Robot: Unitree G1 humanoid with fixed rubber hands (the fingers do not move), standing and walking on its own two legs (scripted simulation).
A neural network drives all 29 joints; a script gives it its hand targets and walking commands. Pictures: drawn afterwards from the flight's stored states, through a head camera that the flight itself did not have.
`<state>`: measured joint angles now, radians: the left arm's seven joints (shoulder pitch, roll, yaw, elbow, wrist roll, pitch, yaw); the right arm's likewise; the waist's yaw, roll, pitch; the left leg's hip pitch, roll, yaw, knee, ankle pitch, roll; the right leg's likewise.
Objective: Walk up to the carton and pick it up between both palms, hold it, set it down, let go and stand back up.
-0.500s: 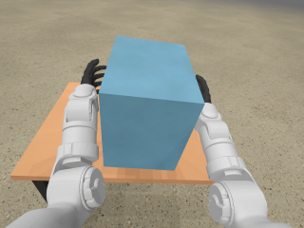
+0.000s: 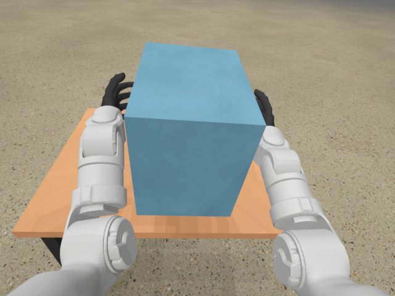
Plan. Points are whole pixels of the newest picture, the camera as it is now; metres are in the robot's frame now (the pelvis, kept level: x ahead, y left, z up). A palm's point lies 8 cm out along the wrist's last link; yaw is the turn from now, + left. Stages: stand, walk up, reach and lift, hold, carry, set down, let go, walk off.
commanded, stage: reach and lift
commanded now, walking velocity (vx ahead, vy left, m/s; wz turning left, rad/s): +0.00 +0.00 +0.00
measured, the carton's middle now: (188, 129) +0.43 +0.01 +0.16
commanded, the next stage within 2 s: hold in 0.56 s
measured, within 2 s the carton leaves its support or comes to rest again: neither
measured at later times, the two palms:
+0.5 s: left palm (109, 105) +0.39 +0.15 +0.25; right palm (265, 117) +0.38 -0.14 +0.23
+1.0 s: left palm (109, 102) +0.37 +0.15 +0.26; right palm (274, 112) +0.37 -0.15 +0.25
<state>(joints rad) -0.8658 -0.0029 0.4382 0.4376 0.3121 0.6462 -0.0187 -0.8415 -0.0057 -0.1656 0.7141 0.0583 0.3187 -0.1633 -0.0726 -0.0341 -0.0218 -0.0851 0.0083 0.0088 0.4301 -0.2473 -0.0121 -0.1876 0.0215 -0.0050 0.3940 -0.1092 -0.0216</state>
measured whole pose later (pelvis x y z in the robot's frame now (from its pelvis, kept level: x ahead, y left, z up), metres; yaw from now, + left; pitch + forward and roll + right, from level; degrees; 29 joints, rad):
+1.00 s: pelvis -0.01 +0.00 +0.00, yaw +0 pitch -6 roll +0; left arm -0.87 0.00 0.43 0.33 0.27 0.76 0.00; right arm -0.91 -0.05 -0.12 0.61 0.13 0.48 -0.19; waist -0.08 0.00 -0.04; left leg -0.08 0.01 0.01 0.43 -0.24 -0.01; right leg -0.18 0.02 -0.01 0.39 -0.10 -0.02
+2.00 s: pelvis +0.00 +0.00 +0.00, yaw +0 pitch -6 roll +0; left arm -0.87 0.01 0.43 0.32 0.27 0.79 -0.01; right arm -0.92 -0.05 -0.11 0.60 0.15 0.52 -0.20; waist -0.08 -0.01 -0.06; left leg -0.08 0.01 0.01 0.43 -0.24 -0.01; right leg -0.18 0.02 -0.01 0.39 -0.11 -0.02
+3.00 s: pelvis +0.00 +0.00 +0.00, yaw +0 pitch -6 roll +0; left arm -0.87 0.02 0.43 0.31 0.27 0.79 -0.01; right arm -0.93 -0.05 -0.11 0.60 0.15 0.53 -0.21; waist -0.08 -0.01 -0.07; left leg -0.08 0.01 0.00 0.43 -0.24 -0.01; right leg -0.18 0.02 -0.01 0.39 -0.10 -0.02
